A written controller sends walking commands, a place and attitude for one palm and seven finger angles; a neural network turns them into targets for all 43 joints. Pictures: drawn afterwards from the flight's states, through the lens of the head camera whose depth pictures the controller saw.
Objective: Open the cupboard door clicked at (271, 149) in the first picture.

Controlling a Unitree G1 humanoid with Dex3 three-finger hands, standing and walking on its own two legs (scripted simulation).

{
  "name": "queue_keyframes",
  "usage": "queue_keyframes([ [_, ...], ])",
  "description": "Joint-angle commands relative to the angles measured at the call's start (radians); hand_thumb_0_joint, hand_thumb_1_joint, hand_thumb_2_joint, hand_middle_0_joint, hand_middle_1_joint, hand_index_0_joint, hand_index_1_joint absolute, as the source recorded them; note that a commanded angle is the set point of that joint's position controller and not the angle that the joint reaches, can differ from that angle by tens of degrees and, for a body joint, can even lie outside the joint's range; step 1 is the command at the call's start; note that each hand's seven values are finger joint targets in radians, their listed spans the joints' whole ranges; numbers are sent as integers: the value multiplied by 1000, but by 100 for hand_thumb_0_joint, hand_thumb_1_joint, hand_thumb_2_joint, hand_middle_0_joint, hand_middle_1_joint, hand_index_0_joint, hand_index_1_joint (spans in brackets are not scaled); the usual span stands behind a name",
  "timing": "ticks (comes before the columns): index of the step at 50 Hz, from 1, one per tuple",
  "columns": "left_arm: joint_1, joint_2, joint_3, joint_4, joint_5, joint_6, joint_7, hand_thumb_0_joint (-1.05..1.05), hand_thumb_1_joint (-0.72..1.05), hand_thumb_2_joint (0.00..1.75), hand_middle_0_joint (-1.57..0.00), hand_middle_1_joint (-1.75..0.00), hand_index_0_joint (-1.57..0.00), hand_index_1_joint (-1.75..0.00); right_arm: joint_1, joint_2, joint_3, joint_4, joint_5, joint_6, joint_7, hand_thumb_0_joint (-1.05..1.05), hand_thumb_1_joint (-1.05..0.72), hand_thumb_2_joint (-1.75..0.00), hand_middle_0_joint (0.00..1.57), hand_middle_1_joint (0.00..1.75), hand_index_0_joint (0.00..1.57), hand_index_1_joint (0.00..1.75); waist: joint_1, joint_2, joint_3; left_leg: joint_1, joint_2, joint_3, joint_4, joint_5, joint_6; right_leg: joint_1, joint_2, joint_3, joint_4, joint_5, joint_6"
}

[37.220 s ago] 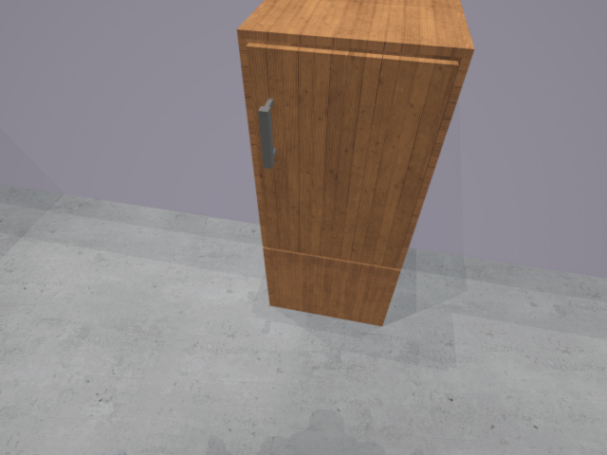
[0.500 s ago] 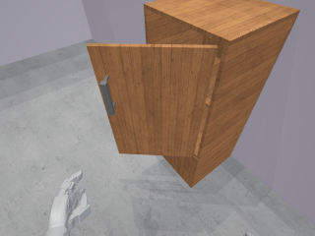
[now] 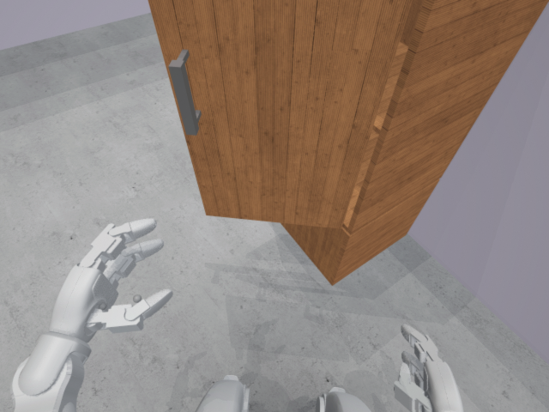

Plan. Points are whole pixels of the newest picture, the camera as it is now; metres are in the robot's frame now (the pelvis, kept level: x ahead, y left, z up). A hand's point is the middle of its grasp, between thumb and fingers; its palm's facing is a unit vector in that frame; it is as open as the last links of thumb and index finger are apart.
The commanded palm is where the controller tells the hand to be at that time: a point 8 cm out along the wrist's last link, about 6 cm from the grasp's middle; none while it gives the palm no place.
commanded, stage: raise the hand with hooked fingers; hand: left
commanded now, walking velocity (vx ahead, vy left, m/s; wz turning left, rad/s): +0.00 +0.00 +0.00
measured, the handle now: (188, 94) +0.61 +0.20 +0.11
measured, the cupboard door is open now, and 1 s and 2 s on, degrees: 49 49 49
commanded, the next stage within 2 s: move the hooked fingers beside the handle in 1.42 s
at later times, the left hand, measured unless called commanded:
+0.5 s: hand (87, 256) +0.28 +0.26 +0.10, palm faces -0.03 -1.00 -0.06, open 13.0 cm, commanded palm +0.26 +0.31 +0.10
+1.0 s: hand (57, 207) +0.33 +0.30 +0.14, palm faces -0.02 -1.00 -0.04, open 14.0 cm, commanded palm +0.29 +0.34 +0.13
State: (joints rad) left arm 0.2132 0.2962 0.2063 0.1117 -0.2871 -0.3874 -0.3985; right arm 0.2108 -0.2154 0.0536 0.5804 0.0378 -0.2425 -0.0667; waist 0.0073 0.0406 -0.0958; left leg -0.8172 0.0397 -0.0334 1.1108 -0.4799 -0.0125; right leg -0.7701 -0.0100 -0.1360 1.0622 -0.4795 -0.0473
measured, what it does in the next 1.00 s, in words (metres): stands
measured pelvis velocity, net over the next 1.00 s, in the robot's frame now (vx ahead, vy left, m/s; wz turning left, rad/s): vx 0.03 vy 0.03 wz -0.02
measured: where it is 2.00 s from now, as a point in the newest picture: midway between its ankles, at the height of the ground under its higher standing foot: outside the picture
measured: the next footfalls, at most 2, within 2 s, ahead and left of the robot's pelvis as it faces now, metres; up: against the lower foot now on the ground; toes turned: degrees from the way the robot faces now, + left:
none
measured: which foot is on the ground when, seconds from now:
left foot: down 0.00-1.00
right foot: down 0.00-1.00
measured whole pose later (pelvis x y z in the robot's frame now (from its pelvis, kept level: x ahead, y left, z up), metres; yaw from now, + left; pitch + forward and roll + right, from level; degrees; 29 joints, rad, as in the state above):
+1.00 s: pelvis +0.03 +0.03 +0.05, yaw -1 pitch +7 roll -2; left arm -0.09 0.45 0.44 0.43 -0.35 -0.17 -0.53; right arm 0.30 -0.28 0.06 0.58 0.05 -0.21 -0.10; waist 0.00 0.04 -0.07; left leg -0.54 0.02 0.02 0.82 -0.40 0.03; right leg -0.50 -0.02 -0.08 0.76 -0.37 0.00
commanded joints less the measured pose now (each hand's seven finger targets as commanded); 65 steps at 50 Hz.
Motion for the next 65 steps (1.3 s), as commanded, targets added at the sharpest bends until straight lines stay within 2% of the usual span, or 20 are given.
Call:
queue_keyframes([
  [1,44,206,206,-101,-82,119,-18,0,8,55,-26,-82,-26,-82,-44,-165,-89,-202,15,-36,-29,0,-90,-90,20,30,20,30,38,-67,-237,102,-53,22,-224,179,39,279,-14,183,-317,47,46],
  [4,40,210,266,-165,-104,85,43,0,1,52,-26,-87,-26,-87,-43,-141,-85,-200,1,-37,-21,0,-90,-90,20,30,20,30,59,-93,-240,127,-45,11,-249,258,33,317,0,151,-287,169,41],
  [7,-8,159,214,-226,-77,-12,85,0,-6,49,-27,-92,-27,-92,-8,-141,-90,-175,-7,-54,-7,0,-90,-90,20,30,20,30,24,-13,-209,185,-40,15,-272,269,33,240,15,107,-258,211,37],
  [11,-75,150,144,-137,-44,-64,46,0,-15,45,-27,-98,-27,-98,28,-175,-93,-141,-3,-67,-7,0,-90,-90,20,30,20,30,-35,-30,-133,177,-36,10,-271,187,37,160,20,107,-278,115,36],
  [15,-162,206,149,-115,-59,-25,-37,0,-24,41,-28,-103,-28,-103,39,-202,-92,-146,12,-73,-23,0,-90,-90,20,30,20,30,-38,1,-158,226,-36,3,-301,151,41,173,19,109,-306,78,32],
  [17,-190,263,208,-143,-72,-6,-45,0,-29,39,-29,-107,-29,-107,37,-202,-92,-147,13,-76,-33,0,-90,-90,20,30,20,30,-17,35,-221,271,-37,1,-316,198,42,225,19,105,-305,131,29],
  [19,-199,313,267,-164,-87,2,-35,0,-34,37,-29,-110,-29,-110,35,-201,-87,-152,8,-76,-34,0,-90,-90,20,30,20,30,10,55,-243,305,-37,-7,-326,268,36,265,28,91,-289,207,19],
  [22,-185,274,262,-163,-97,6,-9,0,-41,34,-29,-114,-29,-114,25,-186,-78,-154,6,-72,-28,0,-90,-90,20,30,20,30,15,91,-214,342,-33,-8,-350,314,25,262,32,67,-288,254,18],
  [26,-203,240,227,-56,-86,57,-19,0,-50,30,-30,-120,-30,-120,32,-196,-74,-156,10,-52,-20,0,-90,-90,20,30,20,30,-7,47,-133,329,-30,-7,-370,303,23,240,37,57,-308,265,21],
  [29,-262,246,204,-11,-73,115,-52,0,-50,30,-30,-120,-30,-120,32,-205,-72,-165,13,-42,-22,0,-90,-90,20,30,20,30,-13,54,-109,334,-30,-10,-383,297,23,242,36,58,-323,268,18],
  [31,-299,272,217,-4,-68,136,-71,0,-50,30,-30,-120,-30,-120,36,-208,-73,-169,16,-37,-26,0,-90,-90,20,30,20,30,-15,24,-143,355,-27,-12,-391,304,24,253,37,56,-333,272,21],
  [34,-389,346,276,-38,-80,125,-76,0,-50,30,-30,-120,-30,-120,30,-210,-66,-169,9,-35,-34,0,-90,-90,20,30,20,30,-7,33,-182,379,-33,-12,-389,312,25,285,39,68,-342,278,17],
  [39,-469,391,321,-44,-87,75,-76,0,-50,30,-30,-120,-30,-120,33,-202,-58,-149,4,-37,-40,0,-90,-90,20,30,20,30,-1,85,-227,447,-30,-21,-403,377,17,310,43,67,-345,312,10],
  [44,-489,377,296,109,-86,134,-123,0,-50,30,-30,-120,-30,-120,36,-211,-57,-137,14,-26,-47,0,-90,-90,20,30,20,30,-8,62,-153,419,-30,-15,-430,337,22,307,39,65,-378,293,11],
  [46,-511,395,300,142,-85,162,-143,0,-50,30,-30,-120,-30,-120,37,-214,-58,-137,18,-21,-49,0,-90,-90,20,30,20,30,-8,73,-158,423,-31,-11,-443,322,23,309,34,67,-391,285,15],
  [48,-480,370,284,168,-87,180,-154,0,-50,30,-30,-120,-30,-120,39,-214,-60,-147,18,-19,-48,0,-90,-90,20,30,20,30,-5,40,-150,412,-33,-10,-446,325,26,311,32,65,-396,290,16],
  [49,-470,380,291,171,-90,178,-156,0,-50,30,-30,-120,-30,-120,43,-217,-60,-152,17,-20,-44,0,-90,-90,20,30,20,30,2,10,-156,408,-34,-10,-443,335,27,331,35,68,-397,299,12],
  [54,-481,421,344,100,-103,118,-128,0,-50,30,-30,-120,-30,-120,47,-216,-67,-157,6,-21,-30,0,-90,-90,20,30,20,30,11,7,-196,421,-36,1,-434,371,27,354,37,77,-390,337,13],
  [62,-500,406,324,106,-76,92,-109,0,-50,30,-30,-120,-30,-120,45,-208,-67,-149,9,-17,-35,0,-90,-90,20,30,20,30,-5,93,-175,417,-37,13,-442,294,34,328,30,92,-406,271,17],
  [65,-495,406,325,109,-84,97,-120,0,-50,30,-30,-120,-30,-120,46,-209,-66,-146,8,-17,-40,0,-90,-90,20,30,20,30,-9,48,-188,413,-38,15,-433,312,39,352,30,100,-412,302,21],
])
